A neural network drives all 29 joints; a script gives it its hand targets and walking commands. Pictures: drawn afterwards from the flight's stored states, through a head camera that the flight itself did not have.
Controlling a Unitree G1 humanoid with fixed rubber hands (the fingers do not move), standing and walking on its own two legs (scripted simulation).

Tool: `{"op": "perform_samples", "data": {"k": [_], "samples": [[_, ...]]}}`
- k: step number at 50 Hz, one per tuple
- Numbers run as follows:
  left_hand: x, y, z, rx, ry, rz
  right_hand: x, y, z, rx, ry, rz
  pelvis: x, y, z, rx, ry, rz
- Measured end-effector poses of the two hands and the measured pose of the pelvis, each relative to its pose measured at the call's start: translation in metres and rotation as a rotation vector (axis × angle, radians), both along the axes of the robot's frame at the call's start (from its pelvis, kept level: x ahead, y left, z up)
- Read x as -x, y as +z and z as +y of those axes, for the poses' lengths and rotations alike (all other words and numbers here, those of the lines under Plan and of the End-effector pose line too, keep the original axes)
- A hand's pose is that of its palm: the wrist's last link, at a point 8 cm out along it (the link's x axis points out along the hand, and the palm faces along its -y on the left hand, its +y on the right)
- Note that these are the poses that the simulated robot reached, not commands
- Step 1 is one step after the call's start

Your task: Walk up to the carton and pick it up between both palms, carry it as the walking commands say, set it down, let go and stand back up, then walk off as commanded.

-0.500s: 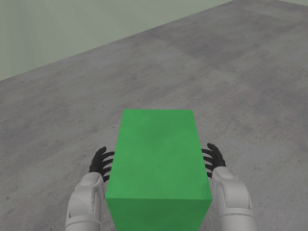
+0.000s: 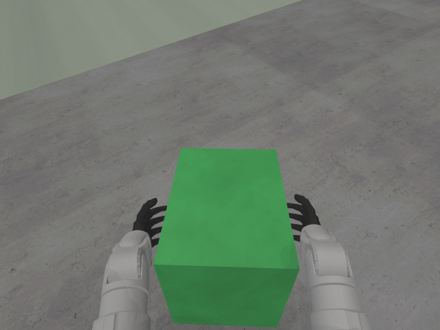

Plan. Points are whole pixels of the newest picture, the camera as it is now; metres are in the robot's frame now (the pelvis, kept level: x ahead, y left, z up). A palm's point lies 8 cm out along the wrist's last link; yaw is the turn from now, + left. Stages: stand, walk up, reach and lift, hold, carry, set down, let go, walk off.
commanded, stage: set down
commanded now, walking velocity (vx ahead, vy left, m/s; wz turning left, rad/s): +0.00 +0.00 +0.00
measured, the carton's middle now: (226, 233) +0.33 +0.01 -0.08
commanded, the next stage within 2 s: none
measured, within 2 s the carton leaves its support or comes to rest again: neither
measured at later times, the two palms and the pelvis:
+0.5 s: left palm (142, 242) +0.31 +0.20 -0.06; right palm (286, 241) +0.31 -0.12 -0.07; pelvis +0.01 +0.04 -0.01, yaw +2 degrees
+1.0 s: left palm (163, 263) +0.29 +0.17 -0.15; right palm (294, 263) +0.30 -0.15 -0.16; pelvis -0.04 +0.01 -0.05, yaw +4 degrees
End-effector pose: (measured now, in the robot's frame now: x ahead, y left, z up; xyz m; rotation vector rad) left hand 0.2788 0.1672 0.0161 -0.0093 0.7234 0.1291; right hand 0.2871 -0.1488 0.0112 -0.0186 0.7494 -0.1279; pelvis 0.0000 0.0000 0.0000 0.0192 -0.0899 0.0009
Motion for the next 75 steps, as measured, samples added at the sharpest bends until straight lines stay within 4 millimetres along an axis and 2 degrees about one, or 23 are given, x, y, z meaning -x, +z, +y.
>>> {"op": "perform_samples", "data": {"k": [5,13,25,36,45,51,57,69,75], "samples": [[-0.003,-0.015,0.009,0.009,-0.010,0.007,0.000,-0.012,0.009,0.018,0.001,0.007,-0.003,-0.001,0.010,0.013,0.001,0.006],[-0.020,-0.027,0.021,0.016,-0.015,-0.029,-0.014,-0.022,0.021,0.037,-0.001,-0.033,-0.007,-0.003,0.028,0.037,0.002,0.044],[-0.028,-0.081,0.030,-0.004,-0.015,0.039,-0.021,-0.079,0.030,0.050,0.012,0.034,-0.014,-0.008,0.041,0.061,0.030,0.221],[-0.019,-0.134,0.020,-0.035,0.008,0.013,-0.018,-0.139,0.022,0.080,0.072,0.004,-0.001,-0.028,0.034,0.073,0.071,0.428],[-0.020,-0.152,0.003,-0.079,-0.047,-0.085,-0.010,-0.161,0.004,0.144,0.095,-0.077,0.029,-0.049,0.018,0.059,0.076,0.462],[-0.016,-0.168,0.000,-0.084,-0.037,-0.060,-0.014,-0.175,0.000,0.114,0.070,-0.069,0.044,-0.055,0.008,0.046,0.078,0.437],[-0.021,-0.186,0.006,-0.116,-0.029,-0.021,-0.031,-0.192,0.004,0.085,0.060,-0.077,0.050,-0.064,0.004,0.044,0.078,0.466],[-0.041,-0.253,0.004,-0.081,-0.049,0.005,-0.033,-0.263,0.002,0.080,0.019,-0.031,0.057,-0.095,0.008,0.057,0.074,0.621],[-0.049,-0.276,0.000,-0.048,-0.040,0.004,-0.042,-0.277,-0.003,0.097,0.004,-0.040,0.059,-0.111,0.009,0.062,0.072,0.649]]}}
